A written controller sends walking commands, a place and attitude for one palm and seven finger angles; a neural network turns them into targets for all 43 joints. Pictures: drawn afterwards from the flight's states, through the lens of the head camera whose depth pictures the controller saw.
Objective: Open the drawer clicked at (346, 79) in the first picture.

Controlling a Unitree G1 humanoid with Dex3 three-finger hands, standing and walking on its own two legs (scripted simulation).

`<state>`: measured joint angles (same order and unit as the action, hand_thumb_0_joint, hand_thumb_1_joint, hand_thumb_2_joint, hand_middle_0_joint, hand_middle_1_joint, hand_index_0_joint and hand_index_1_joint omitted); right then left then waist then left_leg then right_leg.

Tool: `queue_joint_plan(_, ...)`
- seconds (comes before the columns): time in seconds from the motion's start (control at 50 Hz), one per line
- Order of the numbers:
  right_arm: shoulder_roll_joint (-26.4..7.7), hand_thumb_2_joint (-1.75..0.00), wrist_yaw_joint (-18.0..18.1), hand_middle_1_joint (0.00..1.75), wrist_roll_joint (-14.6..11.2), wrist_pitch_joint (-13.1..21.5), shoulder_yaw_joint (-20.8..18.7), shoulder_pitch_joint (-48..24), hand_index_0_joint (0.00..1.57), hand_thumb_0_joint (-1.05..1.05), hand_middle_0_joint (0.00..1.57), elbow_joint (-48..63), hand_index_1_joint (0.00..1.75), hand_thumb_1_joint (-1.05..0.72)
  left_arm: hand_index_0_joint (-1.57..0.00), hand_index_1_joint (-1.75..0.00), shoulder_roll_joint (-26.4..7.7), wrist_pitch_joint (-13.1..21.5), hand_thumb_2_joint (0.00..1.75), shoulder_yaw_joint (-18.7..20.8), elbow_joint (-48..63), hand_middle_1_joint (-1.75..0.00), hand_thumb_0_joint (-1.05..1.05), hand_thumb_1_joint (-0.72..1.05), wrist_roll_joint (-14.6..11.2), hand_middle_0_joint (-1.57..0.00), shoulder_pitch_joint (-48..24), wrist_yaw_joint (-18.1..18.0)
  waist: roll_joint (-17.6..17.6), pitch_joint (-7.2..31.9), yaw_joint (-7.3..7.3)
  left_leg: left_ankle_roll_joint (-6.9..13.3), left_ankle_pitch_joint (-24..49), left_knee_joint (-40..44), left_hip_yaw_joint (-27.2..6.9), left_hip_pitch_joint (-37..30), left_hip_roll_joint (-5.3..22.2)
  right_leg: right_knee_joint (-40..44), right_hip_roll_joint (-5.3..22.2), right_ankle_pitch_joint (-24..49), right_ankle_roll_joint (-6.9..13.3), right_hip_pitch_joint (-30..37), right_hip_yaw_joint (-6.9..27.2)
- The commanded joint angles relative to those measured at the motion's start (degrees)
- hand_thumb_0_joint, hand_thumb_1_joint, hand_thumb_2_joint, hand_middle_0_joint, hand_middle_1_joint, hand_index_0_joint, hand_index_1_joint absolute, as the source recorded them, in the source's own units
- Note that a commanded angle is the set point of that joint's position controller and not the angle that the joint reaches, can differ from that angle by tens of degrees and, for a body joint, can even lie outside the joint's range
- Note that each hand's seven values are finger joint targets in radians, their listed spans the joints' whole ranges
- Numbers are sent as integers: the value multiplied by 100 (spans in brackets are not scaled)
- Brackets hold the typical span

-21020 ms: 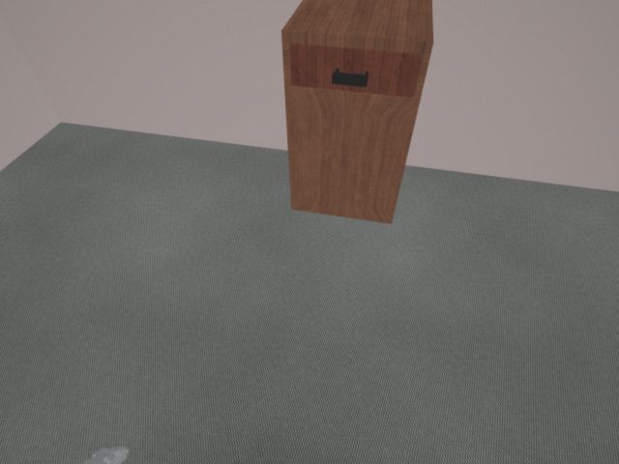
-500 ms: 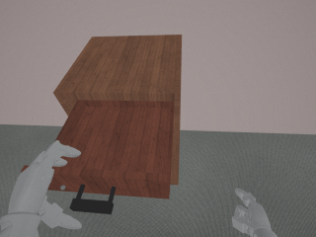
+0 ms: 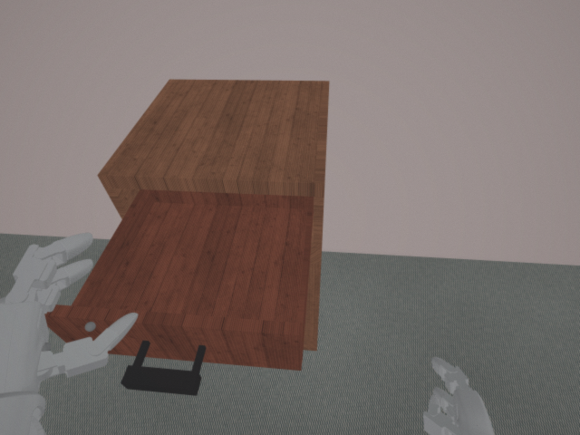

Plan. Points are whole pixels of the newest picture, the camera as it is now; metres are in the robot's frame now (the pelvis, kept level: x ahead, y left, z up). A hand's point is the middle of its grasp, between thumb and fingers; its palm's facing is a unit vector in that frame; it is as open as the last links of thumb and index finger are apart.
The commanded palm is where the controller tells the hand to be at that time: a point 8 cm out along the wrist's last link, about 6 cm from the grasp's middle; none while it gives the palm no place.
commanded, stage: draw the hand back to the body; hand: left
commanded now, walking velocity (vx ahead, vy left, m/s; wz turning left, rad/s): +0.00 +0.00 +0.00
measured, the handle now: (167, 364) +0.23 +0.24 -0.09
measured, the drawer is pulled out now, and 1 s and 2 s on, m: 0.30 0.30 0.30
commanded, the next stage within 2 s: step back with the hand held close in 0.42 s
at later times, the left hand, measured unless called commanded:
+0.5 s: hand (84, 331) +0.17 +0.23 +0.15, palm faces +0.40 -0.82 -0.41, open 7.5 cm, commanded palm +0.12 +0.27 +0.17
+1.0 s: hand (60, 347) +0.16 +0.25 +0.15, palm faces +0.30 -0.80 -0.52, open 7.4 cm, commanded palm +0.09 +0.29 +0.17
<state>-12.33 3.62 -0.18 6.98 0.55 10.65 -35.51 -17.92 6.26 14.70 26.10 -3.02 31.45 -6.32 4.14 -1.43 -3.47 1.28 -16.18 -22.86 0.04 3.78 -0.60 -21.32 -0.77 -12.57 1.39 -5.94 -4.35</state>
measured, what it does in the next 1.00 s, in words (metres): stands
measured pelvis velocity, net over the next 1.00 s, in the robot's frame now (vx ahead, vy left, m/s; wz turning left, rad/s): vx -0.04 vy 0.01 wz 0.00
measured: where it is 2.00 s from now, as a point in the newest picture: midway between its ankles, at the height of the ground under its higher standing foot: outside the picture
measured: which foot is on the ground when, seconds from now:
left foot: down 0.00-1.00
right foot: down 0.00-1.00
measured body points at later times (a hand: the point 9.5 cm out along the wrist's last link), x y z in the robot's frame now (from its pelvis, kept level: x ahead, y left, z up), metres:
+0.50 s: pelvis -0.01 -0.01 +0.00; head -0.02 -0.04 +0.45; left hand +0.15 +0.27 +0.17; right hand +0.19 -0.22 -0.09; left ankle -0.04 +0.10 -0.74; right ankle -0.01 -0.10 -0.74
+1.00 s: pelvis -0.04 +0.01 -0.01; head +0.01 +0.02 +0.44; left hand +0.14 +0.29 +0.17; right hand +0.15 -0.23 -0.09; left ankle -0.04 +0.10 -0.74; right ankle -0.01 -0.10 -0.74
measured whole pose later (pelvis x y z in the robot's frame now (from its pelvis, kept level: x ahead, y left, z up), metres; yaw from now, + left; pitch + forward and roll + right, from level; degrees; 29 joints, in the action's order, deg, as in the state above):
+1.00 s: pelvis -0.04 +0.01 -0.01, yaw +0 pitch +3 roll +0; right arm -11.7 3.6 -0.9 1.9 -1.8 8.9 -31.4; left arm -23.5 10.7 21.8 34.9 -2.5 38.4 -7.5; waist -0.3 -2.5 0.0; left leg 2.6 -15.0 -28.5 1.0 16.1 -2.6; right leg -28.5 1.5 -12.0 0.2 -19.0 -3.6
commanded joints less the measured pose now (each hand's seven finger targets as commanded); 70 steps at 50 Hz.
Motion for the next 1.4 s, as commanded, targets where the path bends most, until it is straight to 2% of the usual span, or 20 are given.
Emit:
queue_joint_plan(0.0, -495, -90, 58, 30, -25, 334, -152, -773, 20, 0, 20, 984, 30, -90, -22, -52, -930, 385, 75, 733, 1196, -52, 0, 55, -35, -22, -449, -119, -74, 389, 25, -37, 1581, 303, -79, 183, 201, 300, 222, 1046, 22, 239, 165)
queue_joint_plan(0.2, -504, -90, 51, 30, -31, 339, -175, -775, 20, 0, 20, 976, 30, -90, -20, -30, -931, 411, 90, 761, 1110, -30, 0, 90, -47, -20, -441, -96, -168, 319, 24, -9, 1424, 332, -73, 173, 185, 382, 206, 886, 7, 203, 210)
queue_joint_plan(0.5, -490, -90, 46, 30, -27, 359, -185, -786, 20, 0, 20, 945, 30, -90, -20, -30, -968, 424, 90, 801, 1172, -30, 0, 90, -45, -20, -441, -109, -128, 410, 15, -20, 1552, 321, -71, 123, 178, 372, 204, 1022, 0, 263, 231)
queue_joint_plan(0.52, -598, -90, 44, 30, -82, 208, -178, -677, 20, 0, 20, 1166, 30, -90, -20, -30, -1652, 678, 90, 1604, 1664, -30, 0, 90, -74, -20, -1044, -155, -310, -372, 215, 65, 1000, 176, -232, 671, 243, 684, 499, 1130, -5, -480, 848)
queue_joint_plan(0.54, -509, -90, 21, 30, -38, 102, -191, -626, 20, 0, 20, 1001, 30, -90, -20, -30, -1192, 717, 90, 1291, 1055, -30, 0, 90, -4, -20, -519, -97, -692, -253, 260, 84, 804, 83, -293, 667, 231, 739, 595, 880, -4, -499, 791)
queue_joint_plan(0.6, -577, -90, -17, 30, -32, -21, -268, -698, 20, 0, 20, 1106, 30, -90, -20, -30, -995, 817, 90, 1103, 1159, -30, 0, 90, 48, -20, 77, -72, -438, 290, 262, 114, 815, -28, -208, 631, 218, 634, 702, 791, -4, -411, 834)
queue_joint_plan(0.7, -622, -90, -16, 30, -76, -167, -387, -703, 20, 0, 20, 1229, 30, -90, -20, -30, -1126, 856, 90, 1236, 1518, -30, 0, 90, 43, -20, 586, -148, -442, 1077, 299, 98, 1631, -76, -259, 775, 360, 41, 714, 1796, -40, 86, 621)
queue_joint_plan(0.8, -626, -90, 30, 30, -105, -242, -449, -708, 20, 0, 20, 1323, 30, -90, -20, -30, -1334, 830, 90, 1448, 1877, -30, 0, 90, 12, -20, 826, -221, -287, 1325, 320, 42, 2617, -234, -424, 890, 506, -479, 659, 2477, -20, 125, 470)
queue_joint_plan(0.96, -647, -90, 53, 30, -48, -151, -449, -689, 20, 0, 20, 1344, 30, -90, -20, -30, -1312, 788, 90, 1477, 2102, -30, 0, 90, 30, -20, 837, -285, 236, 983, 284, 177, 2083, 186, -765, 1733, 908, -1196, 414, 1040, -79, -88, 389)
queue_joint_plan(1.06, -668, -90, 74, 30, 13, -26, -423, -586, 20, 0, 20, 1312, 30, -90, -20, -30, -1232, 789, 90, 1428, 2173, -30, 0, 90, 80, -20, 576, -348, 1, 702, 337, 293, 862, 113, -816, 2516, 985, -1262, 452, 649, -54, -18, 604)
queue_joint_plan(1.1, -634, -90, 53, 30, -34, -12, -415, -513, 20, 0, 20, 1319, 30, -90, -20, -30, -1172, 796, 90, 1381, 2052, -30, 0, 90, 53, -20, 536, -349, -385, 682, 370, 229, 34, -311, -660, 2560, 670, -788, 736, 697, 69, -232, 1016)
queue_joint_plan(1.16, -650, -90, 3, 30, -64, -16, -449, -355, 20, 0, 20, 1209, 30, -90, -20, -30, -1287, 858, 90, 1348, 2173, -30, 0, 90, 36, -20, 335, -377, -1165, 688, 467, 19, -661, -1711, -299, 1479, 15, 531, 1539, -306, 536, -1666, 1918)
queue_joint_plan(1.18, -567, -90, 5, 30, -41, -36, -397, -353, 20, 0, 20, 1147, 30, -90, -20, -30, -1223, 868, 90, 1260, 2138, -30, 0, 90, 32, -20, 348, -400, -1294, 726, 460, 3, -651, -1996, -250, 1257, -9, 675, 1739, -563, 594, -1848, 1781)
queue_joint_plan(1.22, -540, -90, 21, 30, -19, -48, -350, -467, 20, 0, 20, 1133, 30, -90, -20, -30, -1238, 861, 90, 1333, 2167, -30, 0, 90, 45, -20, 450, -429, -1086, 726, 441, 43, -421, -1394, -283, 1080, 103, 425, 1564, -327, 486, -1802, 1353)
queue_joint_plan(1.24, -593, -90, 37, 30, -16, -34, -341, -496, 20, 0, 20, 1131, 30, -90, -20, -30, -1256, 886, 90, 1360, 2255, -30, 0, 90, 47, -20, 499, -432, -721, 697, 421, 68, -243, -705, -431, 1195, 253, 107, 1290, -266, 344, -1609, 1075)
queue_joint_plan(1.26, -653, -90, 83, 30, -15, -8, -368, -597, 20, 0, 20, 1149, 30, -90, -20, -30, -1382, 925, 90, 1442, 2427, -30, 0, 90, 72, -20, 480, -448, 40, 644, 394, 141, -103, -106, -741, 1372, 554, -293, 895, -393, 155, -1530, 857)
queue_joint_plan(1.3, -608, -90, 102, 30, 64, 95, -292, -625, 20, 0, 20, 1297, 30, -90, -20, -30, -1315, 992, 90, 1441, 2627, -30, 0, 90, 214, -20, 465, -492, 1373, 581, 401, 438, -350, 1207, -1973, 2792, 1596, -2296, 84, -804, -170, -568, 321)
queue_joint_plan(1.32, -500, -90, 123, 30, 153, 163, -310, -512, 20, 0, 20, 1228, 30, -90, -20, -30, -1340, 973, 90, 1452, 2635, -30, 0, 90, 232, -20, 397, -526, 1108, 578, 432, 582, 490, 1109, -2047, 2616, 1789, -2990, 85, -1195, -152, -906, 504)
queue_joint_plan(1.34, -483, -90, 97, 30, 126, 229, -369, -412, 20, 0, 20, 1172, 30, -90, -20, -30, -1280, 980, 90, 1403, 2598, -30, 0, 90, 173, -20, 516, -508, 583, 737, 391, 650, 1735, 661, -1768, 1932, 1750, -3127, 113, -1416, -127, -1328, 591)
queue_joint_plan(1.38, -500, -90, 49, 30, 121, 311, -418, -356, 20, 0, 20, 1006, 30, -90, -20, -30, -1160, 967, 90, 1347, 2393, -30, 0, 90, 119, -20, 814, -484, 347, 1091, 312, 598, 3859, 56, -1269, 623, 1590, -2591, 163, -1342, -146, -1737, 471)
